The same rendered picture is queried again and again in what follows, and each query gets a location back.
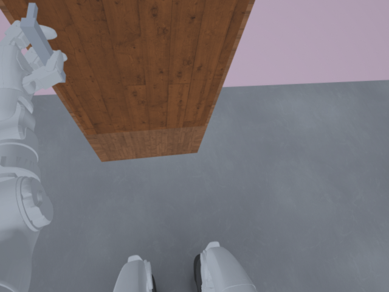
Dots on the robot right thigh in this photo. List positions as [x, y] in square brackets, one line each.
[226, 273]

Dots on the cupboard door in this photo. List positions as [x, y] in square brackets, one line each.
[136, 65]

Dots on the handle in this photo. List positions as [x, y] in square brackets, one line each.
[36, 37]

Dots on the robot left upper arm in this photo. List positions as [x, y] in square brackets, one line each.
[24, 210]

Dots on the robot left forearm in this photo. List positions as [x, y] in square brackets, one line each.
[18, 142]

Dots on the robot left hand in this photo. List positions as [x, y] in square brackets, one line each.
[14, 66]

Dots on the right robot shin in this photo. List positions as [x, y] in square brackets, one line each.
[208, 286]

